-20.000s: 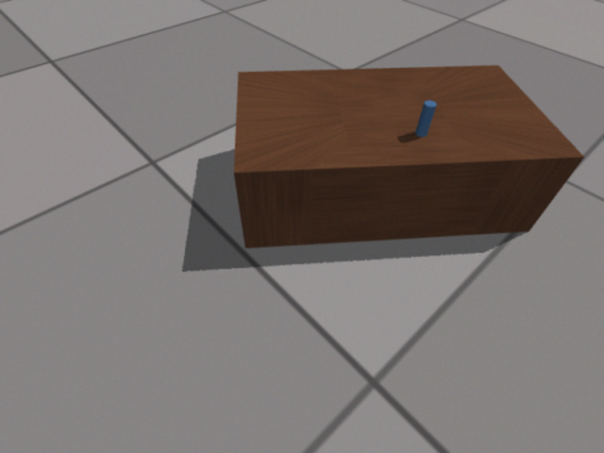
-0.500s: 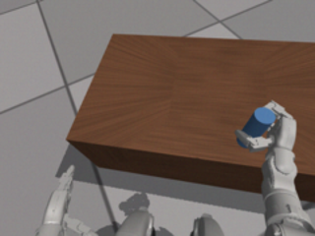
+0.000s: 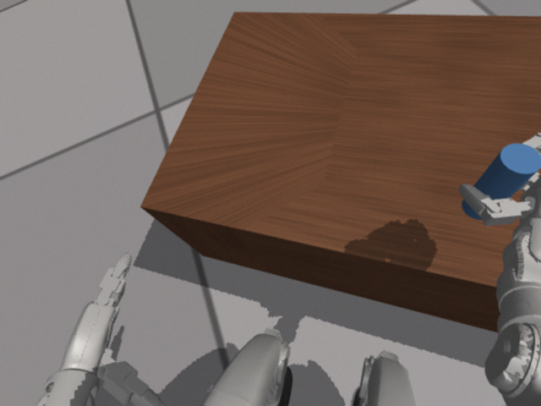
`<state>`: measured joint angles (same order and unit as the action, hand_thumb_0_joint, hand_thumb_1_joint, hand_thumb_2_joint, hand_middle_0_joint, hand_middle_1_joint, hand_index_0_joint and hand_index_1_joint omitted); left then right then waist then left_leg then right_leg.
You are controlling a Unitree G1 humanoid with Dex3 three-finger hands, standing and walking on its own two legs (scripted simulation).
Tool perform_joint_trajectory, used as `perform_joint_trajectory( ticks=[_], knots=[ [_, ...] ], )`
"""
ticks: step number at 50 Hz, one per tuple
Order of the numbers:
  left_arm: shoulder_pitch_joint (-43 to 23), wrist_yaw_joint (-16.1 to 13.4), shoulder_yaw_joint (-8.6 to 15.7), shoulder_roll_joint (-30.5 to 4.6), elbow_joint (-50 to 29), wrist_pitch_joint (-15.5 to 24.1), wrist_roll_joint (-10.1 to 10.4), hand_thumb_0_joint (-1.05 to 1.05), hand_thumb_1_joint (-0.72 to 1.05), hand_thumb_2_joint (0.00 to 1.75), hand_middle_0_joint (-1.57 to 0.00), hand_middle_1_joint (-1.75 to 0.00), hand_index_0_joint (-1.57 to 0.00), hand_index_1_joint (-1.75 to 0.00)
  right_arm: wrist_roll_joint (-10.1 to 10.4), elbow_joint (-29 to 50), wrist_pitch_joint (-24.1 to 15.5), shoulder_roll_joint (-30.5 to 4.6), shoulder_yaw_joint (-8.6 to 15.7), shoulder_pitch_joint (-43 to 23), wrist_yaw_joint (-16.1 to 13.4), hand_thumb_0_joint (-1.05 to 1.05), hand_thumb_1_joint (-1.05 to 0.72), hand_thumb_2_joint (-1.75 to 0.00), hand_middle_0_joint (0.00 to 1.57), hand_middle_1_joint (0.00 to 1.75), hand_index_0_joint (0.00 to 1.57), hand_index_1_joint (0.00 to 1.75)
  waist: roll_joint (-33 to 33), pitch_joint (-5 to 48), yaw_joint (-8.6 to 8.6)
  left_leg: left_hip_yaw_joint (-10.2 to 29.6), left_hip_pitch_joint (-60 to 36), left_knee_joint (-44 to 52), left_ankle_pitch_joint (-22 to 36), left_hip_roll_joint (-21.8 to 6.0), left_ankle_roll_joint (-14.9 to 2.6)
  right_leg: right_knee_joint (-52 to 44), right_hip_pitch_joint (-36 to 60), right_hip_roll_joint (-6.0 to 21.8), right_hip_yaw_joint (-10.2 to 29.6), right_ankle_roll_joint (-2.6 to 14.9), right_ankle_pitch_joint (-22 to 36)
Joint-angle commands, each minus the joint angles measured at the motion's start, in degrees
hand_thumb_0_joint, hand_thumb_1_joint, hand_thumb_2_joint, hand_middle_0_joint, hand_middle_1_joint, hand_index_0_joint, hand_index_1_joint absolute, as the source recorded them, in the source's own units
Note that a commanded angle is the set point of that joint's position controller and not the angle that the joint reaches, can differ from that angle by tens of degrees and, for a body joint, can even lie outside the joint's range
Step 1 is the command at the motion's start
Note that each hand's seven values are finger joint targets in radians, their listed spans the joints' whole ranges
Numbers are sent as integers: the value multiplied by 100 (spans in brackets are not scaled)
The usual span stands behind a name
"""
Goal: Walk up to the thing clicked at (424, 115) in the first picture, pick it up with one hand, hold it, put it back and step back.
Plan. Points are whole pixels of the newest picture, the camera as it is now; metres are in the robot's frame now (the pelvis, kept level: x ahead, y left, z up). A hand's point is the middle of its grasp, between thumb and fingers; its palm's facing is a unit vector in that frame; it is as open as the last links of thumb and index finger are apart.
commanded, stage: crouch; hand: right
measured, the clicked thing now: (496, 185) +0.46 -0.21 -0.01
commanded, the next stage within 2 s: lower in 0.64 s
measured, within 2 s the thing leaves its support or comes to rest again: neither
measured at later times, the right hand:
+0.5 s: hand (496, 171) +0.50 -0.22 -0.05, palm faces +0.25 +0.97 +0.01, open 8.5 cm
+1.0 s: hand (488, 177) +0.52 -0.23 -0.09, palm faces +0.26 +0.97 +0.02, open 8.5 cm
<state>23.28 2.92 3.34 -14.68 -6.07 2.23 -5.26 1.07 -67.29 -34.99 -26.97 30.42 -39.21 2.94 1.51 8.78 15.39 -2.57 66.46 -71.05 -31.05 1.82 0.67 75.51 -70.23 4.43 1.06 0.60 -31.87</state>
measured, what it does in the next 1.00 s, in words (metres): lowers itself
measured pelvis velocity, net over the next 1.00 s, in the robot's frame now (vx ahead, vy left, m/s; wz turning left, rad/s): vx -0.02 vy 0.00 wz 0.04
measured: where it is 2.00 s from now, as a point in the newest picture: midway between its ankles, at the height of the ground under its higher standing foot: outside the picture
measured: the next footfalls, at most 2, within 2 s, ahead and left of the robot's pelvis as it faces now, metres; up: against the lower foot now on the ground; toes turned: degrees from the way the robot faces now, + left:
none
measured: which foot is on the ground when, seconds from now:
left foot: down 0.00-1.00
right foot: down 0.00-1.00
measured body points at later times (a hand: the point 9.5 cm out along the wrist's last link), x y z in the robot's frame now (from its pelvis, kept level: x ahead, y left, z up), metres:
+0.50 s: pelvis -0.02 +0.01 -0.03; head +0.16 -0.06 +0.38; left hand +0.15 +0.27 +0.03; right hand +0.49 -0.27 -0.05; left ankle +0.02 +0.13 -0.62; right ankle +0.02 -0.11 -0.62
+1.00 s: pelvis -0.02 +0.00 -0.05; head +0.17 -0.07 +0.34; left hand +0.14 +0.27 +0.03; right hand +0.50 -0.28 -0.09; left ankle +0.02 +0.13 -0.62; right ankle +0.02 -0.11 -0.62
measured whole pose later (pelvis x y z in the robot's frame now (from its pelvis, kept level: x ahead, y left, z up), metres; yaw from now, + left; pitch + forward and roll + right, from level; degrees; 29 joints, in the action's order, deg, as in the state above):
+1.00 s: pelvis -0.02 +0.00 -0.05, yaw +3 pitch +32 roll +7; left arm 22.6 3.7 2.6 -17.3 -15.9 2.0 -6.3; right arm -3.0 -76.4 -34.3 -41.5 36.5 -49.2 3.4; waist 1.6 8.0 22.7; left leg -4.9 81.5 -81.5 -32.1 3.4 0.1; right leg 87.6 -86.4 5.9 4.1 0.2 -33.7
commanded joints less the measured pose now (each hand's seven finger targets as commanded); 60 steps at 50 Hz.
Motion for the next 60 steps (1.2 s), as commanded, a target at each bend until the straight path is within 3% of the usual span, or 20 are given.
perform_joint_trajectory(
  ticks=[1,4,6,7,9,16,20,23,28,30,32,33,36,37,40,42,44,49,56,60],
  knots=[
    [242,-104,813,-1055,-1104,229,-25,0,-55,7,-5,-5,-5,-5,12,1243,-470,-1434,143,-2254,28,0,-21,-140,137,153,142,153,-1814,3187,55,-69,-581,427,1997,188,-227,-639,3009,-76,389,-49,3029],
    [345,-83,771,-1016,-1060,199,-59,0,-55,6,-4,-5,-4,-5,-25,1246,-453,-1548,216,-2396,11,0,-19,-143,139,156,144,156,-1938,3255,118,-69,-472,381,2077,198,-218,-490,2931,-60,400,-33,3149],
    [203,-76,729,-1039,-1246,192,-58,0,-56,7,-5,-5,-4,-5,-52,1192,-434,-1643,270,-2425,-4,0,-21,-141,139,155,144,155,-1803,3315,86,-82,-600,358,2078,214,-216,-473,2706,-83,409,-18,2957],
    [255,-89,845,-1105,-1241,172,-54,0,-56,7,-5,-5,-4,-5,-66,1049,-408,-1663,281,-2390,-1,0,-21,-143,140,157,145,157,-1785,3215,167,-66,-593,380,2091,205,-204,-443,2617,-86,391,0,2834],
    [180,-75,647,-992,-1360,162,-56,0,-56,7,-4,-5,-4,-5,-106,985,-381,-1663,245,-2429,7,0,-20,-142,139,156,144,156,-1796,3199,153,-87,-539,341,1956,223,-222,-468,2509,-77,407,-4,2684],
    [298,-81,714,-1053,-1334,139,-40,0,-55,6,-4,-4,-4,-4,-136,639,-314,-2063,451,-2600,31,0,-20,-143,140,157,145,157,-1680,2872,291,-7,-500,314,1785,209,-186,-291,1784,-106,380,53,1959],
    [222,-88,674,-1074,-1635,156,-36,0,-55,6,-4,-4,-4,-4,-204,646,-309,-2216,425,-2773,36,0,-21,-142,139,156,144,156,-1817,3050,316,-6,-417,281,1581,225,-213,-296,1862,-91,397,40,1801],
    [304,-105,731,-1126,-1607,176,-58,0,-55,5,-4,-4,-4,-4,-220,658,-282,-2289,415,-2831,59,0,-19,-143,140,157,145,157,-1998,3083,405,-12,-326,225,1677,223,-200,-199,1959,-64,410,34,1932],
    [303,-101,661,-1102,-1671,193,-49,0,-55,5,-4,-4,-4,-4,-230,804,-214,-2524,521,-2947,59,0,-17,-140,138,154,143,154,-2037,3275,369,20,-423,172,1875,229,-168,-51,1824,-56,419,61,2059],
    [280,-107,718,-1146,-1693,185,-55,0,-55,5,-4,-4,-4,-4,-236,703,-191,-2440,467,-2964,56,0,-19,-141,139,155,144,155,-2065,3215,455,-30,-282,143,1755,251,-188,-61,1852,-52,434,42,1981],
    [365,-106,603,-1082,-1585,178,-66,0,-55,5,-4,-4,-4,-4,-270,696,-186,-2447,408,-2974,68,0,-18,-141,138,155,143,155,-2224,3119,446,-114,-33,84,1631,277,-227,-131,1985,-33,465,-3,2037],
    [245,-101,515,-1037,-1654,179,-65,0,-55,6,-4,-4,-4,-4,-288,683,-178,-2445,391,-2971,63,0,-18,-141,137,154,143,154,-2315,3103,348,-140,56,40,1504,281,-256,-193,2012,-32,479,-25,2000],
    [238,-126,663,-1192,-1756,155,-80,0,-55,5,-4,-4,-4,-4,-297,759,-186,-2627,518,-3074,17,0,-20,-139,136,153,142,153,-2311,3187,444,-197,68,22,1513,307,-260,-207,2151,-5,532,-40,2103],
    [259,-116,688,-1189,-1692,154,-78,0,-55,5,-4,-4,-4,-4,-307,607,-166,-2610,453,-3066,25,0,-19,-139,136,152,141,152,-2437,3075,418,-175,116,8,1451,300,-270,-209,2066,-20,502,-43,2009],
    [230,-130,793,-1268,-1813,182,-88,0,-56,6,-5,-5,-4,-6,-310,507,-169,-2534,416,-2965,39,0,-23,-146,140,159,146,159,-2249,3057,596,-187,208,-15,1624,319,-241,-31,2054,19,535,-2,2211],
    [355,-101,752,-1219,-1624,189,-105,0,-56,6,-5,-5,-4,-5,-305,112,-170,-2394,406,-2871,53,0,-21,-146,140,159,146,159,-2003,2719,664,-184,289,-85,1646,322,-224,91,1593,0,528,36,2066],
    [201,-87,655,-1165,-1802,230,-94,0,-56,6,-5,-5,-4,-6,-294,54,-232,-2500,524,-2859,51,0,-19,-147,141,160,147,160,-1885,2631,650,-178,273,-174,1581,315,-230,128,1295,2,545,43,1884],
    [196,-111,979,-1472,-2095,256,-93,0,-56,6,-5,-5,-4,-5,-390,345,-422,-2906,627,-3132,68,0,-20,-146,140,159,146,159,-2335,3126,732,-235,591,-374,1289,325,-274,190,1725,28,610,-18,1826],
    [468,-56,980,-1406,-2190,323,-82,0,-56,7,-5,-5,-4,-6,-404,624,-398,-3290,798,-3094,110,0,-19,-146,139,159,145,159,-2702,3508,702,-152,565,-536,1719,331,-221,622,1708,23,542,3,2303],
    [491,-24,1027,-1436,-2110,358,-73,0,-55,6,-5,-5,-4,-5,-395,595,-329,-3208,782,-2976,131,0,-20,-147,141,160,147,161,-2828,3277,702,-177,762,-658,1619,338,-244,691,1525,39,545,-33,2255]
  ],
)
